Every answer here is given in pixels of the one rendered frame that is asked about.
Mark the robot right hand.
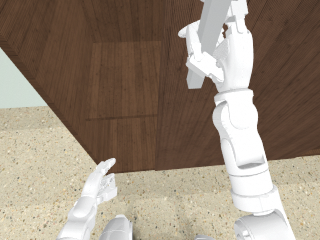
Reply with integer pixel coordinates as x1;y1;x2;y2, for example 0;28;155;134
178;0;254;93

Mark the right robot forearm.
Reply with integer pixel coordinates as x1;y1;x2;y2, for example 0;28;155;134
212;88;296;240

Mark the right robot upper arm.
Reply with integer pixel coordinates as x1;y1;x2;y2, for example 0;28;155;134
234;211;294;240

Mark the left robot forearm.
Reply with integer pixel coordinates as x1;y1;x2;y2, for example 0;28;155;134
55;196;98;240

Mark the left robot thigh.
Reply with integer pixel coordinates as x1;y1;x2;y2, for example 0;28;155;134
98;217;133;240

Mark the handle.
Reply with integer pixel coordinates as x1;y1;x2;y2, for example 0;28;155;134
186;0;232;89

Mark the robot left shin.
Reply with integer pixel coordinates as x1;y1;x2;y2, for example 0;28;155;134
115;214;127;219

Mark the robot left hand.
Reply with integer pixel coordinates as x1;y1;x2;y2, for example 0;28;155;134
81;158;118;205

